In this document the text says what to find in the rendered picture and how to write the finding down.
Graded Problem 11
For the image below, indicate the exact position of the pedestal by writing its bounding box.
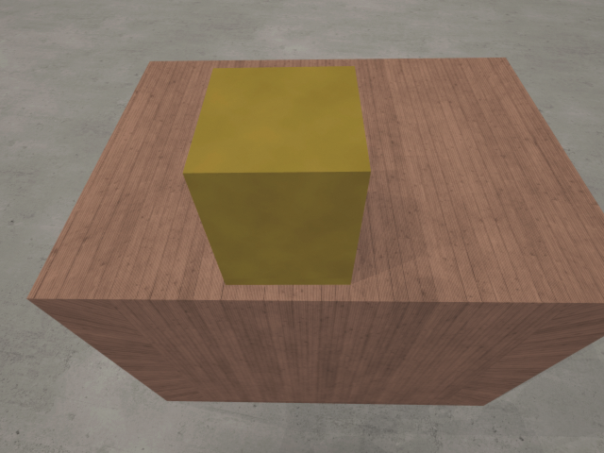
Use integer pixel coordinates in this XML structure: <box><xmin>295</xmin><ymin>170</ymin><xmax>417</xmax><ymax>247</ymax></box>
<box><xmin>27</xmin><ymin>58</ymin><xmax>604</xmax><ymax>406</ymax></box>

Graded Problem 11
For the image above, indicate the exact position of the carton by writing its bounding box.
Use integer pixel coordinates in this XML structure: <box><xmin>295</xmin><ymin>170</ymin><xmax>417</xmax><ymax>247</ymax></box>
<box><xmin>183</xmin><ymin>66</ymin><xmax>371</xmax><ymax>285</ymax></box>

